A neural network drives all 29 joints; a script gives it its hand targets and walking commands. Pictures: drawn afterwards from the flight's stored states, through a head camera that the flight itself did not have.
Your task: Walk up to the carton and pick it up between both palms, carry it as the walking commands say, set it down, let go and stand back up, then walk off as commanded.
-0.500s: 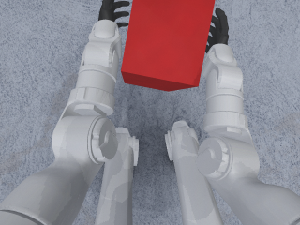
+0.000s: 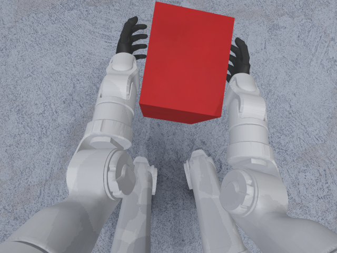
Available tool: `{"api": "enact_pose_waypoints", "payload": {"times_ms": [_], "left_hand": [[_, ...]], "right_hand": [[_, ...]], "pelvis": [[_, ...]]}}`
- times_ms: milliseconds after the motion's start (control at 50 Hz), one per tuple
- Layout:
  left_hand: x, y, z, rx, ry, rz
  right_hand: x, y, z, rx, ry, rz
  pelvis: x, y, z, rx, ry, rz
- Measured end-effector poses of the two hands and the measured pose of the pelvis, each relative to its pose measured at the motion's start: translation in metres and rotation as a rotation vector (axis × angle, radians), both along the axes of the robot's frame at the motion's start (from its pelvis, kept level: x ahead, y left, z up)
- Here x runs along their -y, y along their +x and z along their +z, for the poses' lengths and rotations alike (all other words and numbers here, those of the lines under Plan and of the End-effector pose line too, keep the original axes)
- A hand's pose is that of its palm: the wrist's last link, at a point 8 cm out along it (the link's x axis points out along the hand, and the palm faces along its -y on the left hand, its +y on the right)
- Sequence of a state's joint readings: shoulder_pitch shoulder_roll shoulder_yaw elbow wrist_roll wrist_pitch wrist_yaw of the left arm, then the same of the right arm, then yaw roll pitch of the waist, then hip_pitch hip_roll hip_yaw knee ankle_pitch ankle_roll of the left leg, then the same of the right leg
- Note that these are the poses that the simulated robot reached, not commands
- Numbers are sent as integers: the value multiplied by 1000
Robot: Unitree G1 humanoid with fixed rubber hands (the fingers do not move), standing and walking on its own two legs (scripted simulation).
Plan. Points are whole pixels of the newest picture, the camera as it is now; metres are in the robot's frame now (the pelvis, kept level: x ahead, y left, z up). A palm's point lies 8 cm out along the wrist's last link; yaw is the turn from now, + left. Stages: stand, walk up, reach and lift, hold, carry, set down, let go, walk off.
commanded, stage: reach and lift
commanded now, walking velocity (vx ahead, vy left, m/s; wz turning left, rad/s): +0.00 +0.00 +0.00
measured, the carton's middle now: (178, 79) +0.48 -0.04 -0.14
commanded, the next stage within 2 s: none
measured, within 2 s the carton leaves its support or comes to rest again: neither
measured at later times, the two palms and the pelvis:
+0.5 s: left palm (119, 52) +0.49 +0.07 +0.01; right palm (253, 72) +0.44 -0.16 +0.01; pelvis +0.01 +0.00 +0.06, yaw +0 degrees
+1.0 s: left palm (110, 45) +0.46 +0.07 +0.08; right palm (279, 69) +0.42 -0.16 +0.08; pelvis +0.03 +0.00 +0.12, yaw +1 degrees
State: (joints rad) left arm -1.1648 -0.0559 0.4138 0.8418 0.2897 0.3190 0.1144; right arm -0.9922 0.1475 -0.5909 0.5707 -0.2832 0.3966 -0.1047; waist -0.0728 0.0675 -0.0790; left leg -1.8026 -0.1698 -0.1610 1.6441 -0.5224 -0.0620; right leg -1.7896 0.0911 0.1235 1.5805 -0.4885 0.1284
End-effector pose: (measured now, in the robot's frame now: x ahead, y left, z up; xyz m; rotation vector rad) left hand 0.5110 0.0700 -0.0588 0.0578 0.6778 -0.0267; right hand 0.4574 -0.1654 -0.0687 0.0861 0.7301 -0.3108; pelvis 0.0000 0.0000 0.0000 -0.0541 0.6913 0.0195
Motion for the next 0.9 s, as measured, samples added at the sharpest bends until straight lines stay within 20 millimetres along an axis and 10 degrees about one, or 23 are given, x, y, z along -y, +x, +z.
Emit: {"api": "enact_pose_waypoints", "payload": {"times_ms": [900], "left_hand": [[-3,-43,127,19,-11,14]], "right_hand": [[-1,-36,134,21,-10,9]], "pelvis": [[-1,27,108,195,14,6]]}}
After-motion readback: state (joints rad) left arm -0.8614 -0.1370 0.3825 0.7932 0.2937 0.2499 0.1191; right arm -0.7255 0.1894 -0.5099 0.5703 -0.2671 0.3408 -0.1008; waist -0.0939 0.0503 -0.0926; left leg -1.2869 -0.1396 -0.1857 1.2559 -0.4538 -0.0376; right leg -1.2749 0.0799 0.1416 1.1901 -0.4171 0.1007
